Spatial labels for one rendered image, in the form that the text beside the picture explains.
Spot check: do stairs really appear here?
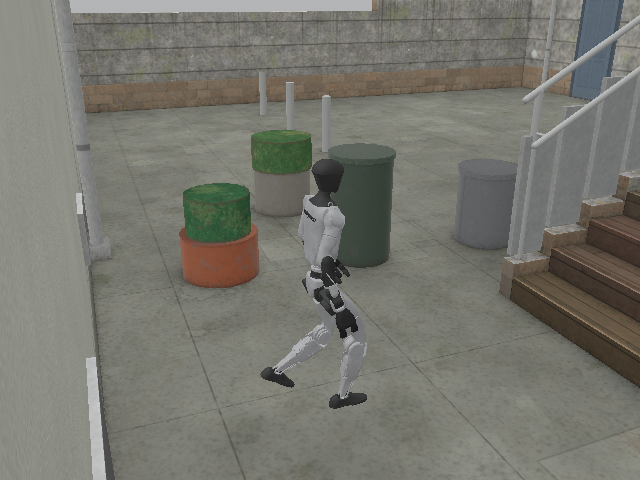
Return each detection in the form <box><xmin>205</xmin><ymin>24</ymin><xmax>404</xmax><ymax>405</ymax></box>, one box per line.
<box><xmin>510</xmin><ymin>190</ymin><xmax>640</xmax><ymax>388</ymax></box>

